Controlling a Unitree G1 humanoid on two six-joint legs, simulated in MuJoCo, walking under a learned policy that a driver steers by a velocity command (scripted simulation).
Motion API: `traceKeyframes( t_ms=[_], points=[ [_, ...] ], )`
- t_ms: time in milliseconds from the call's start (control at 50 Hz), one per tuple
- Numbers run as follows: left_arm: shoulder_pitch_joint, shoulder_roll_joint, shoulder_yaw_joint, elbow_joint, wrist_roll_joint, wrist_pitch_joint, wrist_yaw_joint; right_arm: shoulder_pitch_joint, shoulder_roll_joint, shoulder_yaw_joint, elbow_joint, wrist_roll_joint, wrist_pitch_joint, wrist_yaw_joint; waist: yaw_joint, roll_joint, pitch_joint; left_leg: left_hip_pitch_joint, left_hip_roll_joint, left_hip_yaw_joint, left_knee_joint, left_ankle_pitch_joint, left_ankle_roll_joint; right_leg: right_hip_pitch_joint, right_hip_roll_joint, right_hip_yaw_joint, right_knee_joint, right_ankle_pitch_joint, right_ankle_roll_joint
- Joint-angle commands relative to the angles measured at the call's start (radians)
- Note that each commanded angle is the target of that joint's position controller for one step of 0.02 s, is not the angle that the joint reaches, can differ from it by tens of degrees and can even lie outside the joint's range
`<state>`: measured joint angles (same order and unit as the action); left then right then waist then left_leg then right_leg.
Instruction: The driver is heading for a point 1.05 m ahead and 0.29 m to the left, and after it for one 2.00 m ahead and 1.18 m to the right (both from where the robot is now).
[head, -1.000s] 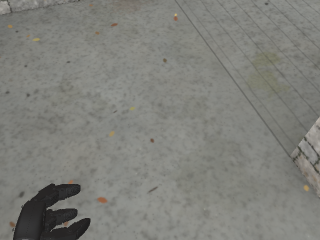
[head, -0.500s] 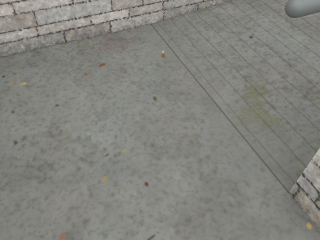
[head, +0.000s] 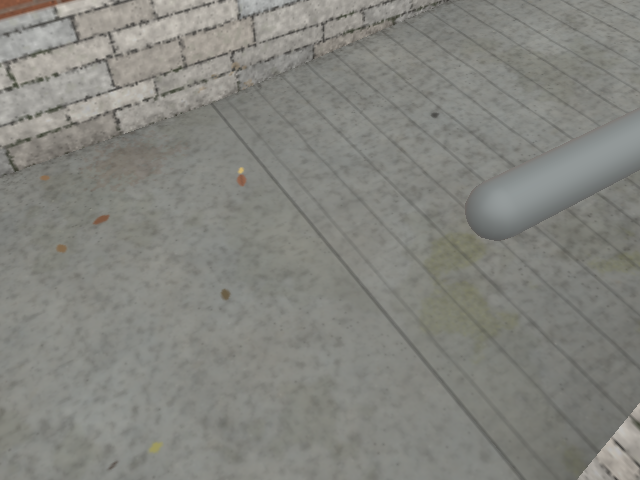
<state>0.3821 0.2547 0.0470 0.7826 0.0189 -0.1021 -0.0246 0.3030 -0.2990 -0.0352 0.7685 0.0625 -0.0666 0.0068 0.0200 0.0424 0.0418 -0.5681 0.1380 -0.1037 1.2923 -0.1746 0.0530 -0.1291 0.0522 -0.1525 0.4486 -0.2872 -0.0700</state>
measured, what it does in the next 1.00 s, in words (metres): walks ahead, turning left: left foot, then right foot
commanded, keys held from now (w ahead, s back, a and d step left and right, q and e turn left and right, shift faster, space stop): w+q+shift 0.56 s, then w+shift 0.44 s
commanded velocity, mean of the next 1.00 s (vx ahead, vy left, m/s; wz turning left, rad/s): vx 0.99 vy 0.00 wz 0.63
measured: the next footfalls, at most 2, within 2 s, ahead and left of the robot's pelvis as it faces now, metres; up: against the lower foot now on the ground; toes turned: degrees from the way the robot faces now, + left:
left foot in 0.28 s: +0.43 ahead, +0.07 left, +0.00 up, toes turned +11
right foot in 0.72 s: +0.69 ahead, -0.07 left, +0.00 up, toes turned +35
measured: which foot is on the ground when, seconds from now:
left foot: up 0.00-0.26, down 0.28-0.74, up 0.76-0.92, down 0.94-1.00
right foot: down 0.00-0.28, up 0.30-0.70, down 0.72-0.92, up 0.94-1.00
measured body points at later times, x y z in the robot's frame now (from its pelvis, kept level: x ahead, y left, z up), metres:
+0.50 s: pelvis +0.41 +0.04 -0.02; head +0.39 +0.03 +0.43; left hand +0.63 +0.29 -0.01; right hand +0.42 -0.20 -0.14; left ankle +0.39 +0.06 -0.73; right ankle +0.54 -0.11 -0.59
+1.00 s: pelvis +0.47 +0.01 -0.04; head +0.46 +0.07 +0.41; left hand +0.66 +0.30 -0.09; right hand +0.39 -0.29 -0.09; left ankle +0.53 +0.13 -0.74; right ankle +0.59 -0.12 -0.67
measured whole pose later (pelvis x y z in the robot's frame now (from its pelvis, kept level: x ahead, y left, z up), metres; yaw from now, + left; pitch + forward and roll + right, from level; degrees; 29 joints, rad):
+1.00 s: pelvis +0.47 +0.01 -0.04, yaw +31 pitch -4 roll -5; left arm -0.11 0.20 0.06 0.53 -0.02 0.02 -0.04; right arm 0.95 -0.30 0.10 0.66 -0.03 -0.01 -0.02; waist -0.20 -0.08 0.12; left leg -0.52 -0.03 -0.08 0.86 -0.26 0.06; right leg -0.54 0.03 0.03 1.19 -0.50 0.04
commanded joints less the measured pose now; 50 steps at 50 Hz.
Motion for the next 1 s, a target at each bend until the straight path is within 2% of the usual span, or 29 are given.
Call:
traceKeyframes(
  t_ms=[20, 80, 160, 200, 240, 260, 280, 300, 320, 340, 360, 380, 400, 420, 460, 500, 540, 560, 620, 660, 720, 760, 800, 880, 920, 940, 960, 980, 1000],
  points=[
    [-0.104, 0.061, 0.017, -0.051, 0.004, -0.045, 0.009, 0.043, -0.021, -0.018, -0.043, -0.006, 0.037, 0.015, -0.056, -0.134, 0.094, -0.083, 0.032, -0.006, -0.042, 0.144, -0.020, -0.117, -0.191, 0.061, -0.314, 0.264, 0.022],
    [-0.019, 0.079, 0.022, -0.032, 0.008, -0.020, 0.018, -0.021, 0.001, -0.025, -0.062, 0.009, 0.046, 0.018, -0.010, -0.176, 0.104, -0.274, -0.047, 0.053, 0.050, 0.131, -0.029, 0.048, -0.247, 0.030, -0.230, 0.682, -0.011],
    [-0.061, 0.108, 0.008, -0.053, 0.018, -0.004, 0.063, -0.177, -0.023, -0.012, -0.165, -0.033, 0.029, 0.047, -0.033, -0.020, 0.179, -0.223, -0.083, 0.179, -0.303, 0.277, 0.005, -0.003, -0.216, -0.122, -0.260, 0.672, 0.075],
    [-0.008, 0.214, 0.019, -0.040, 0.009, -0.013, 0.102, -0.167, 0.001, -0.016, -0.199, -0.052, 0.027, 0.051, -0.074, -0.138, 0.040, 0.186, -0.195, 0.363, -0.326, 0.275, 0.017, -0.059, -0.230, -0.151, -0.129, 1.352, 0.102],
    [-0.160, 0.310, 0.058, -0.084, -0.015, -0.008, 0.086, 0.138, -0.108, -0.062, -0.132, -0.037, 0.031, 0.052, -0.230, -0.157, -0.042, 0.285, -0.210, 0.285, -0.385, 0.156, 0.067, 0.049, -0.296, -0.073, 0.121, 1.591, 0.111],
    [-0.265, 0.306, 0.055, -0.103, -0.003, 0.006, 0.070, 0.377, -0.175, -0.096, -0.060, -0.033, 0.052, 0.043, -0.342, -0.180, -0.148, 0.449, -0.173, 0.209, -0.514, 0.210, 0.118, 0.100, -0.295, -0.043, 0.348, 1.510, 0.092],
    [-0.354, 0.213, 0.035, -0.106, -0.051, 0.011, 0.057, 0.596, -0.180, -0.098, 0.023, -0.025, 0.074, 0.026, -0.412, -0.073, -0.156, 0.674, -0.104, 0.131, -0.737, 0.429, 0.162, -0.004, -0.160, -0.072, 0.821, 0.865, 0.085],
    [-0.392, 0.006, -0.018, -0.175, -0.036, -0.032, 0.038, 0.519, -0.146, -0.083, 0.067, -0.055, 0.071, 0.027, -0.303, 0.380, 0.065, 0.705, -0.186, 0.032, -0.688, 0.651, 0.176, -0.422, 0.083, -0.003, 1.305, -0.274, 0.072],
    [-0.196, -0.094, -0.048, -0.216, -0.018, -0.052, 0.021, 0.304, -0.038, -0.027, -0.037, -0.108, 0.063, 0.037, -0.068, 0.495, -0.082, 0.740, -0.175, -0.248, -0.604, 0.691, 0.353, -0.667, 0.116, 0.180, 1.678, -0.405, 0.081],
    [-0.175, -0.045, -0.054, -0.294, -0.005, -0.070, -0.015, 0.261, 0.045, -0.010, -0.092, -0.121, 0.054, 0.052, -0.068, 0.274, -0.314, 0.807, -0.063, -0.522, -0.784, 0.256, 0.472, -0.751, 0.124, 0.254, 1.819, -0.355, 0.041],
    [-0.157, 0.009, -0.040, -0.302, -0.021, -0.080, -0.024, 0.239, -0.012, -0.028, -0.087, -0.057, 0.016, 0.052, 0.006, -0.022, -0.182, 0.699, 0.032, -0.691, -0.955, -0.237, 0.370, -0.851, 0.039, 0.318, 1.470, -0.256, -0.036],
    [-0.192, 0.024, -0.030, -0.293, -0.021, -0.063, -0.018, 0.158, -0.027, -0.034, -0.119, -0.034, -0.011, 0.050, 0.049, -0.217, -0.070, 0.507, 0.036, -0.691, -1.008, -0.408, 0.318, -0.817, -0.026, 0.309, 1.292, -0.157, -0.040],
    [-0.206, 0.032, -0.032, -0.276, -0.012, -0.049, 0.002, 0.078, -0.087, -0.048, -0.151, -0.035, -0.029, 0.034, 0.070, -0.281, -0.012, 0.326, 0.016, -0.686, -1.054, -0.393, 0.294, -0.709, -0.056, 0.333, 1.148, -0.086, -0.016],
    [-0.279, 0.010, -0.034, -0.309, -0.004, -0.028, 0.038, 0.038, -0.129, -0.071, -0.147, -0.026, -0.018, 0.024, 0.051, -0.190, 0.043, 0.224, -0.017, -0.681, -1.035, -0.390, 0.338, -0.762, -0.030, 0.278, 1.340, -0.165, 0.051],
    [-0.342, 0.032, -0.031, -0.361, -0.012, 0.000, 0.060, 0.041, 0.049, 0.032, -0.180, -0.058, -0.049, 0.004, 0.080, -0.336, 0.172, -0.189, -0.085, -0.667, -1.076, -0.366, 0.305, -0.639, -0.132, 0.351, 1.074, 0.039, 0.090],
    [-0.461, 0.036, -0.032, -0.421, 0.012, -0.016, 0.073, 0.071, -0.032, 0.016, -0.188, -0.062, -0.054, -0.042, 0.013, -0.240, 0.211, -0.384, -0.127, -0.620, -1.162, -0.253, 0.312, -0.453, -0.114, 0.322, 0.827, 0.270, 0.162],
    [-0.458, -0.049, -0.069, -0.454, 0.004, 0.022, 0.061, 0.011, -0.046, 0.024, -0.212, -0.059, -0.037, -0.040, -0.007, -0.104, 0.209, -0.415, -0.132, -0.538, -1.105, -0.309, 0.290, -0.298, -0.071, 0.284, 0.798, 0.339, 0.180],
    [-0.511, -0.096, -0.084, -0.472, -0.010, 0.040, 0.058, 0.026, -0.036, 0.024, -0.219, -0.049, -0.010, -0.025, -0.032, -0.142, 0.215, -0.397, -0.145, -0.499, -1.093, -0.332, 0.266, -0.227, -0.038, 0.246, 0.668, 0.290, 0.170],
    [-0.554, -0.035, -0.054, -0.514, -0.048, 0.033, 0.044, 0.135, 0.031, 0.049, -0.211, -0.028, 0.025, 0.007, -0.097, 0.007, 0.182, -0.194, -0.136, -0.475, -1.087, -0.398, 0.185, -0.046, -0.008, 0.246, 0.366, 0.262, 0.157],
    [-0.529, 0.073, 0.011, -0.470, -0.066, -0.004, 0.023, 0.111, -0.037, 0.022, -0.233, 0.001, 0.028, -0.010, -0.080, 0.161, 0.182, -0.059, -0.126, -0.540, -1.025, -0.383, 0.173, -0.068, -0.024, 0.315, 0.197, 0.235, 0.136],
    [-0.478, 0.050, 0.037, -0.418, -0.046, -0.001, -0.016, 0.196, -0.035, 0.025, -0.207, 0.010, 0.024, -0.009, -0.048, 0.023, 0.086, -0.081, -0.195, -0.470, -0.793, -0.299, 0.095, 0.178, -0.034, 0.300, 0.064, 0.165, 0.053],
    [-0.395, -0.028, 0.009, -0.402, -0.029, 0.028, -0.020, 0.332, 0.116, 0.090, -0.209, 0.030, 0.022, 0.016, -0.063, -0.158, -0.157, -0.359, -0.228, -0.286, -0.504, -0.513, 0.015, 0.528, -0.388, 0.554, 0.153, 0.104, -0.110],
    [-0.350, 0.068, 0.053, -0.337, -0.044, 0.059, -0.021, 0.242, 0.017, 0.079, -0.251, 0.002, 0.023, -0.017, -0.011, -0.145, -0.167, -0.257, -0.135, -0.069, -0.327, -0.437, -0.041, 0.246, -0.392, 0.714, -0.069, -0.264, -0.125],
    [-0.786, 0.115, 0.057, -0.398, -0.042, 0.089, -0.018, 0.651, 0.080, 0.095, -0.077, -0.085, 0.070, -0.040, -0.334, -0.086, -0.075, 0.271, -0.134, 0.067, -0.335, -0.193, -0.050, -0.457, -0.267, 0.385, -0.115, -0.323, 0.036],
    [-0.833, 0.059, 0.052, -0.401, -0.030, 0.087, -0.019, 0.785, 0.099, 0.091, 0.009, -0.114, 0.068, -0.032, -0.380, 0.094, -0.105, 0.398, -0.134, 0.051, -0.466, -0.160, -0.043, -0.506, -0.154, 0.214, 0.190, -0.380, 0.085],
    [-0.778, -0.036, 0.026, -0.383, -0.021, 0.097, -0.028, 0.730, 0.103, 0.096, 0.002, -0.116, 0.059, -0.020, -0.337, 0.339, -0.060, 0.278, -0.112, -0.006, -0.677, -0.324, -0.001, -0.429, -0.021, 0.098, 0.567, -0.396, 0.099],
    [-0.608, -0.119, 0.001, -0.379, -0.023, 0.118, -0.027, 0.430, 0.069, 0.110, -0.144, -0.117, 0.036, -0.013, -0.151, 0.584, 0.039, -0.009, -0.049, -0.368, -1.066, -0.688, 0.085, -0.349, 0.088, 0.106, 0.992, -0.400, 0.117],
    [-0.426, -0.104, -0.007, -0.358, -0.051, 0.124, -0.018, 0.081, -0.051, 0.096, -0.316, -0.105, 0.020, -0.022, 0.038, 0.618, 0.089, -0.226, 0.007, -0.675, -1.307, -0.884, 0.107, -0.316, 0.055, 0.187, 1.111, -0.301, 0.093],
    [-0.365, -0.014, 0.007, -0.321, -0.041, 0.120, 0.000, -0.035, -0.130, 0.068, -0.371, -0.087, 0.014, -0.033, 0.069, 0.438, 0.062, -0.267, 0.041, -0.615, -1.237, -0.797, 0.092, -0.259, 0.009, 0.174, 1.174, -0.190, 0.110]
  ],
)
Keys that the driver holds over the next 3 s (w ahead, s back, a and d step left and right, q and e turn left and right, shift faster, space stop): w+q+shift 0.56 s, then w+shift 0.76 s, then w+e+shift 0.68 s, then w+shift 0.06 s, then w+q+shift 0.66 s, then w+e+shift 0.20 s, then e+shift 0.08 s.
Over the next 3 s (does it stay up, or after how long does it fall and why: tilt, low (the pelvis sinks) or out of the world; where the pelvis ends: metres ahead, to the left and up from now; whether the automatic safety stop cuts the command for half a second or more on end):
stays up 0.87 0.32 0.00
